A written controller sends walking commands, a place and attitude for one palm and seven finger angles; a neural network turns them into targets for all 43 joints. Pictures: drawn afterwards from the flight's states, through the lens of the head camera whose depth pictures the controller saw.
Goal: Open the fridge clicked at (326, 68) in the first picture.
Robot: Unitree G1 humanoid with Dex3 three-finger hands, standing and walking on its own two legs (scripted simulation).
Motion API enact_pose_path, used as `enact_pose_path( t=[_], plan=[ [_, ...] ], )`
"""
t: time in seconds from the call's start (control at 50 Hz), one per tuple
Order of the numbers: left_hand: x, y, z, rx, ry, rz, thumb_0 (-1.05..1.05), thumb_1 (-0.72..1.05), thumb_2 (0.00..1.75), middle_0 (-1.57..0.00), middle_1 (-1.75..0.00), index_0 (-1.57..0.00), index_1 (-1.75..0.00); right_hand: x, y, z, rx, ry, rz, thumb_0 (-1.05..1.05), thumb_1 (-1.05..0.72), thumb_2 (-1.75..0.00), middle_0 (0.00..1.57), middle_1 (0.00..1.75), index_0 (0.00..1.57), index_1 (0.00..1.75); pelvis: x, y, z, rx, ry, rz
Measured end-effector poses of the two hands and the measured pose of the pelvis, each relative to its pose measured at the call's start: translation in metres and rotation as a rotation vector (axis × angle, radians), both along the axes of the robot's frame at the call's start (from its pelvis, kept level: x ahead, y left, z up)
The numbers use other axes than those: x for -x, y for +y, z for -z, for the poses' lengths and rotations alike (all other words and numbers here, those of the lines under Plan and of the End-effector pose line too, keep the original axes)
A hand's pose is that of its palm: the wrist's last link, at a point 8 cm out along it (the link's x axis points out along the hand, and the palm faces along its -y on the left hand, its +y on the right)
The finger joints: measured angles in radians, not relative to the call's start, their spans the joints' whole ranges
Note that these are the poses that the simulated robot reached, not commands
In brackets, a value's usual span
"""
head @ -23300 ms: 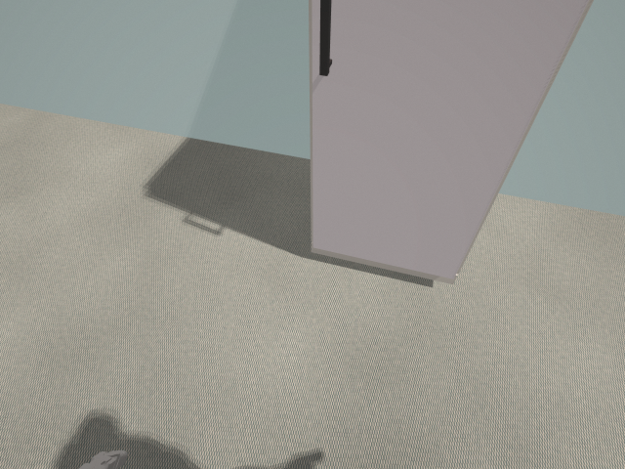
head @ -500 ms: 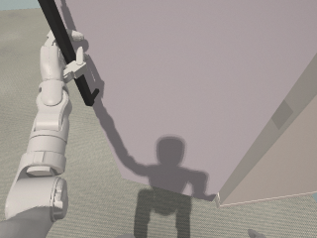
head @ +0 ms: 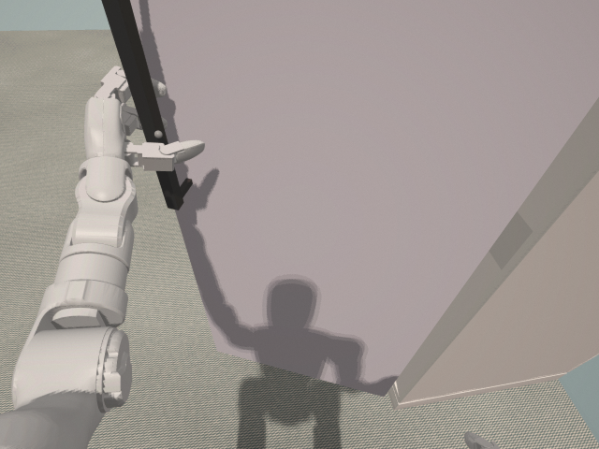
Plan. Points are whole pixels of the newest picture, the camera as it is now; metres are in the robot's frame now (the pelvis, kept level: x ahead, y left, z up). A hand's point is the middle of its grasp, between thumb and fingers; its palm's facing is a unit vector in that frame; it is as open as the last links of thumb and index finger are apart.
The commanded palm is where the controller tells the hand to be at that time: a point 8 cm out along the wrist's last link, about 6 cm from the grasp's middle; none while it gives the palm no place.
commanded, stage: loosen the grip on the handle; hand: left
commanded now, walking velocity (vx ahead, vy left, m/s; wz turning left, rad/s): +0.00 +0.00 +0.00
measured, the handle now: (158, 109) +0.49 +0.20 +0.21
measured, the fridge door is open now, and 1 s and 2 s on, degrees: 66 66 66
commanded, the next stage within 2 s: slip the hand off the handle in 0.28 s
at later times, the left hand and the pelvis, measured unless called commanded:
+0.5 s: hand (157, 144) +0.45 +0.20 +0.18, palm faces +0.30 -0.93 -0.19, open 14.6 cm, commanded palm +0.41 +0.26 +0.18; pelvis +0.02 -0.01 +0.00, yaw +1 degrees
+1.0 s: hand (104, 140) +0.46 +0.27 +0.18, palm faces +0.33 -0.92 -0.19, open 14.7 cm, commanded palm +0.41 +0.32 +0.18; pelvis +0.03 -0.01 +0.00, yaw +1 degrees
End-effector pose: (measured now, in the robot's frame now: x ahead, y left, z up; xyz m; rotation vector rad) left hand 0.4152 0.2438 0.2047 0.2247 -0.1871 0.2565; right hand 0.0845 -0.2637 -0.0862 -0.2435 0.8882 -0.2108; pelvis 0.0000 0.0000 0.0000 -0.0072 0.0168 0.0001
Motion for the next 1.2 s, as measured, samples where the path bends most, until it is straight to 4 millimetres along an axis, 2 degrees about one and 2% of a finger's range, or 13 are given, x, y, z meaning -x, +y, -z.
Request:
enact_pose_path(
  t=[0.12, 0.18, 0.26, 0.48, 0.64, 0.84, 1.04, 1.12, 1.2],
  plan=[
    [0.007, -0.004, 0.016, 0.004, 0.006, -0.008, 0.00, -0.36, 0.30, -0.41, -1.35, -0.40, -1.34, 0.017, 0.001, 0.011, -0.003, 0.091, 0.033, 0.01, -0.91, -0.90, 0.20, 0.30, 0.20, 0.30, -0.005, 0.003, -0.002, 0.004, -0.006, -0.001],
    [0.002, -0.001, 0.023, 0.010, 0.029, -0.030, 0.00, -0.45, 0.26, -0.38, -1.30, -0.37, -1.30, 0.020, 0.004, 0.016, -0.006, 0.125, 0.035, 0.01, -0.91, -0.90, 0.20, 0.30, 0.20, 0.30, -0.006, 0.002, -0.002, 0.005, 0.000, -0.005],
    [-0.001, 0.000, 0.022, -0.003, 0.016, -0.038, -0.01, -0.51, 0.23, -0.35, -1.26, -0.32, -1.24, 0.019, 0.008, 0.020, -0.021, 0.137, 0.042, 0.01, -0.91, -0.90, 0.21, 0.30, 0.20, 0.30, -0.010, 0.001, -0.003, 0.004, 0.010, 0.000],
    [-0.001, 0.003, 0.019, 0.006, 0.013, -0.035, -0.01, -0.55, 0.21, -0.33, -1.22, -0.26, -1.16, -0.006, 0.006, 0.025, -0.031, 0.118, 0.015, 0.01, -0.91, -0.90, 0.21, 0.30, 0.20, 0.30, -0.018, -0.005, -0.003, 0.003, 0.011, -0.013],
    [-0.001, 0.023, 0.015, 0.002, 0.009, -0.069, -0.01, -0.56, 0.20, -0.30, -1.18, -0.26, -1.15, -0.020, -0.006, 0.021, -0.010, 0.090, 0.016, 0.01, -0.91, -0.90, 0.21, 0.30, 0.20, 0.30, -0.020, -0.012, -0.002, 0.000, 0.021, -0.010],
    [0.003, 0.057, 0.017, -0.004, 0.016, -0.078, -0.01, -0.56, 0.20, -0.26, -1.16, -0.25, -1.15, -0.011, -0.019, 0.023, 0.024, 0.133, 0.031, 0.01, -0.91, -0.90, 0.21, 0.30, 0.20, 0.30, -0.023, -0.014, 0.002, 0.005, 0.039, -0.022],
    [-0.003, 0.078, 0.019, 0.007, 0.004, -0.068, -0.01, -0.56, 0.20, -0.26, -1.16, -0.25, -1.15, 0.007, -0.015, 0.025, 0.024, 0.170, 0.069, 0.01, -0.91, -0.90, 0.21, 0.30, 0.20, 0.30, -0.026, -0.008, 0.004, 0.008, 0.066, -0.007],
    [0.008, 0.079, 0.019, -0.006, -0.024, -0.041, -0.01, -0.55, 0.20, -0.26, -1.15, -0.25, -1.15, 0.008, -0.009, 0.025, 0.010, 0.159, 0.086, 0.01, -0.91, -0.90, 0.21, 0.30, 0.20, 0.30, -0.030, -0.003, 0.005, 0.008, 0.061, 0.006],
    [0.029, 0.080, 0.024, 0.006, -0.028, -0.034, -0.01, -0.55, 0.20, -0.26, -1.15, -0.25, -1.15, -0.002, -0.002, 0.025, -0.001, 0.127, 0.085, 0.01, -0.91, -0.90, 0.21, 0.30, 0.20, 0.30, -0.032, 0.001, 0.005, 0.008, 0.044, 0.009]
  ],
)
